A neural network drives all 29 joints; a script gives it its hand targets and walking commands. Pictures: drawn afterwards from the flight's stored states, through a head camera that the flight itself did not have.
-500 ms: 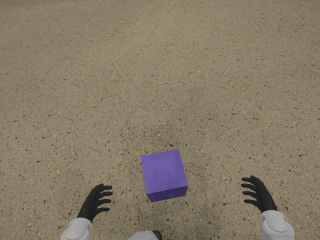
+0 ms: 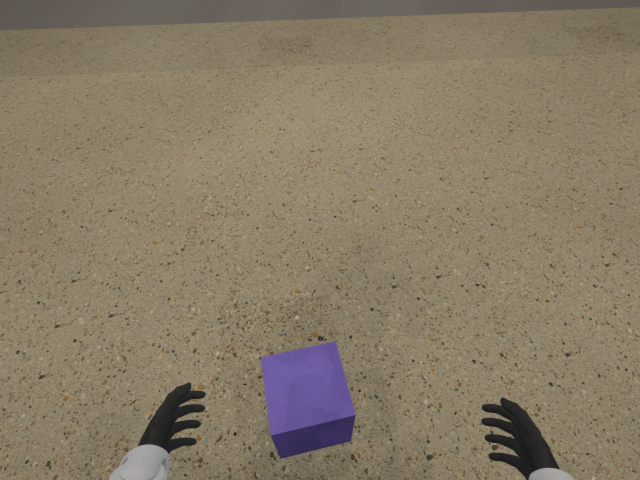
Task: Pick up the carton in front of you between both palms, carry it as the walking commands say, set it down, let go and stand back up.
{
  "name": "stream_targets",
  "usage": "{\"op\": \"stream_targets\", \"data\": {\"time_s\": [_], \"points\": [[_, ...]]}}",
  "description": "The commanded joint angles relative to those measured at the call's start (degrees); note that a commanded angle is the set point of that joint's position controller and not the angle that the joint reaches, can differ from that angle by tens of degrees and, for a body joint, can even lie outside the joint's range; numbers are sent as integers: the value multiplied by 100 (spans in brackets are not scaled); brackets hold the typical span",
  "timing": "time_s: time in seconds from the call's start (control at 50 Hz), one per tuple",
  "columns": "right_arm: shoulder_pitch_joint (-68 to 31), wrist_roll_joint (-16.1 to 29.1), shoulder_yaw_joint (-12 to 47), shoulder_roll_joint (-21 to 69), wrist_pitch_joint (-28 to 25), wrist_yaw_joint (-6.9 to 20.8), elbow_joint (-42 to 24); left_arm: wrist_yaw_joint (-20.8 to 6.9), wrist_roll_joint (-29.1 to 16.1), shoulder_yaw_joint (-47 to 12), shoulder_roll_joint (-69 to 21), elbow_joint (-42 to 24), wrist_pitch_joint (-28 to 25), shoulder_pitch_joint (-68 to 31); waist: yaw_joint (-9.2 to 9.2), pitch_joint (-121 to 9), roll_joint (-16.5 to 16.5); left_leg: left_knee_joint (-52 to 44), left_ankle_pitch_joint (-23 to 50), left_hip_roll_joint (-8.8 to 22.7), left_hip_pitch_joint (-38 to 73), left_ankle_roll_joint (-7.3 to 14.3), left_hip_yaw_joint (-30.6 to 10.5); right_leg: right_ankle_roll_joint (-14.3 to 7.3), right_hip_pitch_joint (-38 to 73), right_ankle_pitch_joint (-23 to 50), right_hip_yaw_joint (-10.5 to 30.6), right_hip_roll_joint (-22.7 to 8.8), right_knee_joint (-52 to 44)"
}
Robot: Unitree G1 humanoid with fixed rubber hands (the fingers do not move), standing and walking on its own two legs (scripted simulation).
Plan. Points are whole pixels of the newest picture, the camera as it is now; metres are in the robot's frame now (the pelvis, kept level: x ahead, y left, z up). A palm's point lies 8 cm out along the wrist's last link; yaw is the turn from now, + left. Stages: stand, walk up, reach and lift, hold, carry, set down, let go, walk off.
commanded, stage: let go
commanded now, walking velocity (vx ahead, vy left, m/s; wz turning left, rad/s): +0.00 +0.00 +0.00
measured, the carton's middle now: (307, 400) +0.41 +0.09 -0.65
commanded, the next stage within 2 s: stand in 0.06 s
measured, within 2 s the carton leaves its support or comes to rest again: neither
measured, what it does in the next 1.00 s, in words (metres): stands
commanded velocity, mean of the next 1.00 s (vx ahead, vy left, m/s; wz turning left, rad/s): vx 0.00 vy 0.00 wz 0.00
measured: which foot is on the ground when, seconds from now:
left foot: down 0.00-1.00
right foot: down 0.00-1.00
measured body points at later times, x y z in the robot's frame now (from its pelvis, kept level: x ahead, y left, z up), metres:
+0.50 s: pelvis +0.01 +0.03 +0.00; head +0.02 +0.05 +0.45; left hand +0.16 +0.31 -0.11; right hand +0.13 -0.27 -0.09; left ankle +0.01 +0.13 -0.74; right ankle -0.06 -0.11 -0.74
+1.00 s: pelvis +0.00 +0.03 +0.00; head +0.00 +0.05 +0.45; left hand +0.13 +0.32 -0.12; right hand +0.10 -0.28 -0.09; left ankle +0.01 +0.13 -0.74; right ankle -0.06 -0.11 -0.74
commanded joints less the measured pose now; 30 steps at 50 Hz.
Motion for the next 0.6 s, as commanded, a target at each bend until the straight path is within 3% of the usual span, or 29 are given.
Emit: {"op": "stream_targets", "data": {"time_s": [0.0,0.04,0.06,0.1,0.12,0.16,0.18,0.3,0.36,0.58], "points": [[-138,-35,-212,-524,-52,-2,-475,55,-20,115,543,-571,-1,-172,-6,-346,-61,-87,1453,-331,692,3,352,211,-638,2556,-44,9,-472],[-117,-43,-244,-533,-17,26,-466,64,-26,76,517,-611,50,-188,-21,-333,28,-118,1443,-291,798,-17,341,161,-708,2269,-91,52,-505],[-196,-433,-380,-1175,-136,-138,296,236,101,318,1191,143,-367,-405,81,-91,-647,-6,1035,358,-72,0,46,282,-1007,968,60,-211,-421],[-230,-482,-445,-1281,-276,-210,410,256,166,284,1088,293,-699,-319,-67,-177,-237,-150,-27,376,-226,84,-89,174,-1043,-86,333,-253,-519],[-286,-482,-449,-1297,-342,-209,506,233,183,275,1051,373,-792,-344,-72,-152,3,-272,-430,411,-381,118,-174,128,-1020,-229,347,-242,-459],[-483,-431,-441,-1282,-425,-187,642,174,171,262,1009,547,-924,-323,-21,-247,408,-455,-721,509,-542,183,-337,96,-835,52,273,-197,-225],[-560,-410,-442,-1285,-447,-171,697,153,166,259,1021,646,-968,-283,1,-290,460,-483,-606,546,-560,206,-388,104,-762,231,263,-199,-176],[-528,-347,-456,-1400,-518,-187,1052,213,124,232,1230,1073,-1111,-183,-52,-612,365,-165,1174,583,3,204,-314,128,-594,1293,384,-317,-200],[-476,-333,-444,-1464,-517,-213,1211,257,102,206,1293,1260,-1123,-135,-71,-703,331,-71,1724,590,216,193,-274,130,-527,1638,392,-352,-198],[-511,-302,-402,-1602,-520,-256,1646,312,92,121,1411,1749,-1139,-130,-53,-620,156,-73,2099,619,378,207,-259,133,-451,1962,427,-438,-277]]}}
